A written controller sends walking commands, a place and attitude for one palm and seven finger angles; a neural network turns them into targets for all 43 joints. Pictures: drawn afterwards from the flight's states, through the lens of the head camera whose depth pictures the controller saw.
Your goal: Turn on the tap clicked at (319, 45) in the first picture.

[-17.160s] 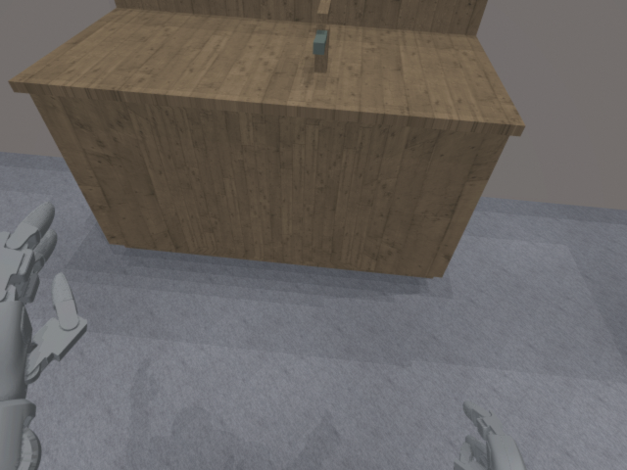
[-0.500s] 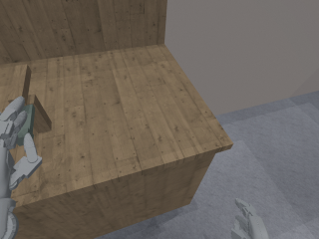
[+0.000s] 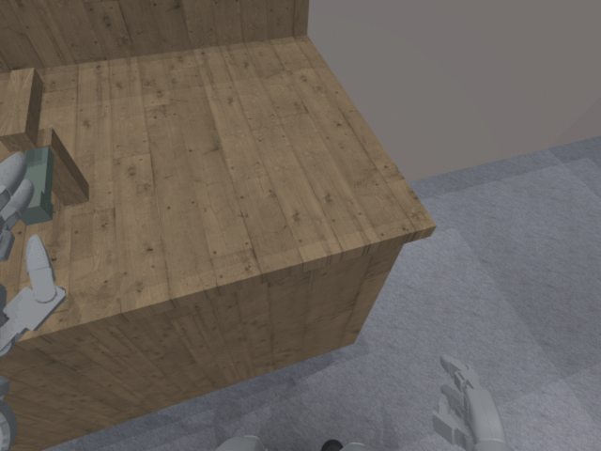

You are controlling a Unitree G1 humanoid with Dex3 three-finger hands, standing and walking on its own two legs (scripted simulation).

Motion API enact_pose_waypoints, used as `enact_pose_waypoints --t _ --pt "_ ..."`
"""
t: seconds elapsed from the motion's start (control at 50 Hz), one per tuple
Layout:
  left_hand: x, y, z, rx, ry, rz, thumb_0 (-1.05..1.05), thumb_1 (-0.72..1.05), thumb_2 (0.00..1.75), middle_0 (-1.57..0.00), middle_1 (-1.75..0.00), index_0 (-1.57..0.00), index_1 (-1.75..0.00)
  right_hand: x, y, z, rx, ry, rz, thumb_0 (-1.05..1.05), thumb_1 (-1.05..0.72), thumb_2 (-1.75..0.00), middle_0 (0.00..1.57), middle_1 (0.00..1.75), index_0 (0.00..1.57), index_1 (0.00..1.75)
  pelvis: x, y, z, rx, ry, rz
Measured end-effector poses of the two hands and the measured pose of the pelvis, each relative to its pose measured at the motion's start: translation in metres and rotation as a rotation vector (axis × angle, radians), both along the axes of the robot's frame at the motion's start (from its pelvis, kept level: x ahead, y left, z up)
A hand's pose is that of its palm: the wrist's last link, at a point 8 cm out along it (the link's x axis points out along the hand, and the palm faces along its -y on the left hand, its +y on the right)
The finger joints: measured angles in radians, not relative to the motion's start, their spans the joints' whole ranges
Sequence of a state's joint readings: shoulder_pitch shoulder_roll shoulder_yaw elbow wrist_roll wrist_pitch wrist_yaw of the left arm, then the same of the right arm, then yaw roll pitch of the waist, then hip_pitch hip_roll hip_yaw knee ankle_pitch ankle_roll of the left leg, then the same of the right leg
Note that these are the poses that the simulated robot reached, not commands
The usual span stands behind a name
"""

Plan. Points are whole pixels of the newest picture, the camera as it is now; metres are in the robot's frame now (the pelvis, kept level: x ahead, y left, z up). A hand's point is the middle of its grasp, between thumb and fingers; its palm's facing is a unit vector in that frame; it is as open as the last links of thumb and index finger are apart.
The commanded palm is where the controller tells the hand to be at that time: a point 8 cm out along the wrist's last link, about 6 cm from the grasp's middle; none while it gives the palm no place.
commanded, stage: come to a stop and stand still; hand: left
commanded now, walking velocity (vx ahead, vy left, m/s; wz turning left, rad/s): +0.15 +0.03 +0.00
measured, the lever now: (33, 208) +0.34 +0.36 +0.12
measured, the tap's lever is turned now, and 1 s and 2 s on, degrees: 0 0 0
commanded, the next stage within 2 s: look again from close up in 1.46 s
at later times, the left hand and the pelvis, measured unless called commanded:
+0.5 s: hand (3, 255) +0.24 +0.28 +0.20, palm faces +0.45 -0.80 -0.40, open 7.4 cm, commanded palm +0.16 +0.28 +0.19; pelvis +0.00 +0.01 +0.01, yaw +0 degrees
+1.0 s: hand (38, 259) +0.25 +0.27 +0.17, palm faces +0.38 -0.87 -0.33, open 7.4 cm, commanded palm +0.19 +0.31 +0.19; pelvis +0.03 +0.03 +0.01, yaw +0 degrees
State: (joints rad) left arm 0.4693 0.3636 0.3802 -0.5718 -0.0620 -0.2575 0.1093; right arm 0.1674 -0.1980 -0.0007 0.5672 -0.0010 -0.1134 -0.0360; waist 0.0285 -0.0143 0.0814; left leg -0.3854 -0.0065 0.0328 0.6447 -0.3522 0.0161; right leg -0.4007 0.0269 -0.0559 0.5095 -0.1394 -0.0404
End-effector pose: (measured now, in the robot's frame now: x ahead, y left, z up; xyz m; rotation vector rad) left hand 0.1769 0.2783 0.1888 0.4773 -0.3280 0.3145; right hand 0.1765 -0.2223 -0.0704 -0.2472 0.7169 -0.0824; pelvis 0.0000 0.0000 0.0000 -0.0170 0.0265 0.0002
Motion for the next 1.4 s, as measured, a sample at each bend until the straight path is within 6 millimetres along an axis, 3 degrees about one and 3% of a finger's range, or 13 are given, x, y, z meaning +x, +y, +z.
enact_pose_waypoints --t 0.14,0.24,0.36,0.4,0.46,0.62,0.68,0.78,0.94,1.08,1.4 --pt "-0.012 0.020 -0.005 -0.022 0.040 0.036 0.02 0.89 0.90 -0.21 -0.30 -0.21 -0.30 -0.042 -0.001 0.004 -0.027 0.049 -0.066 0.02 -0.91 -0.89 0.21 0.30 0.20 0.30 -0.009 0.012 0.006 -0.006 -0.035 0.001" --pt "-0.014 0.030 -0.002 -0.016 0.017 0.072 0.02 0.89 0.90 -0.21 -0.30 -0.21 -0.30 -0.051 0.006 0.004 0.002 0.041 -0.065 0.02 -0.91 -0.89 0.21 0.30 0.20 0.30 -0.006 0.013 0.006 -0.004 -0.040 0.013" --pt "-0.008 0.022 -0.006 -0.056 0.031 0.072 0.02 0.89 0.90 -0.21 -0.30 -0.20 -0.30 -0.042 0.013 0.005 0.037 0.033 -0.028 0.02 -0.90 -0.89 0.21 0.30 0.20 0.30 -0.003 0.009 0.011 -0.015 -0.052 0.019" --pt "0.001 0.030 0.009 0.065 -0.010 0.061 0.02 0.89 0.90 -0.21 -0.30 -0.21 -0.30 -0.037 0.015 0.006 0.014 0.032 0.025 0.02 -0.90 -0.89 0.21 0.30 0.20 0.30 -0.005 0.005 0.010 -0.016 -0.042 0.025" --pt "0.014 0.047 0.021 0.069 -0.074 0.082 0.02 0.89 0.90 -0.21 -0.30 -0.21 -0.30 -0.026 0.015 0.008 0.022 0.018 0.056 0.02 -0.90 -0.89 0.21 0.30 0.20 0.30 -0.007 0.002 0.011 -0.011 -0.031 0.008" --pt "0.010 0.014 -0.007 -0.027 0.058 -0.030 0.02 0.89 0.90 -0.21 -0.30 -0.20 -0.30 -0.003 0.008 0.023 0.022 -0.084 -0.004 0.02 -0.90 -0.89 0.21 0.30 0.20 0.30 0.008 0.013 0.012 0.000 -0.022 -0.015" --pt "0.009 0.021 -0.014 -0.044 0.076 -0.010 0.02 0.89 0.90 -0.21 -0.30 -0.21 -0.30 0.004 0.008 0.026 -0.006 -0.075 -0.003 0.01 -0.90 -0.89 0.21 0.30 0.20 0.30 0.013 0.013 0.012 0.000 -0.025 -0.005" --pt "0.015 0.039 -0.010 -0.077 0.011 0.066 0.02 0.89 0.90 -0.21 -0.30 -0.21 -0.30 0.017 0.014 0.029 -0.030 -0.064 0.029 0.02 -0.91 -0.89 0.21 0.30 0.20 0.30 0.019 0.015 0.013 -0.005 -0.030 0.005" --pt "0.029 0.036 -0.008 -0.098 -0.014 0.031 0.02 0.89 0.90 -0.21 -0.30 -0.20 -0.30 0.034 0.032 0.034 -0.012 -0.086 0.045 0.02 -0.90 -0.89 0.21 0.30 0.20 0.30 0.027 0.023 0.013 -0.012 -0.024 0.004" --pt "0.029 0.044 -0.008 -0.061 0.031 0.017 0.02 0.89 0.90 -0.21 -0.30 -0.21 -0.30 0.033 0.042 0.032 0.001 -0.071 0.035 0.01 -0.90 -0.89 0.21 0.30 0.20 0.30 0.028 0.029 0.013 -0.014 -0.022 0.005" --pt "0.009 0.052 -0.010 -0.072 0.044 0.059 0.02 0.89 0.90 -0.21 -0.30 -0.21 -0.30 0.006 0.043 0.021 0.001 -0.021 0.017 0.02 -0.90 -0.89 0.21 0.30 0.20 0.30 0.015 0.036 0.013 -0.014 -0.037 0.014"
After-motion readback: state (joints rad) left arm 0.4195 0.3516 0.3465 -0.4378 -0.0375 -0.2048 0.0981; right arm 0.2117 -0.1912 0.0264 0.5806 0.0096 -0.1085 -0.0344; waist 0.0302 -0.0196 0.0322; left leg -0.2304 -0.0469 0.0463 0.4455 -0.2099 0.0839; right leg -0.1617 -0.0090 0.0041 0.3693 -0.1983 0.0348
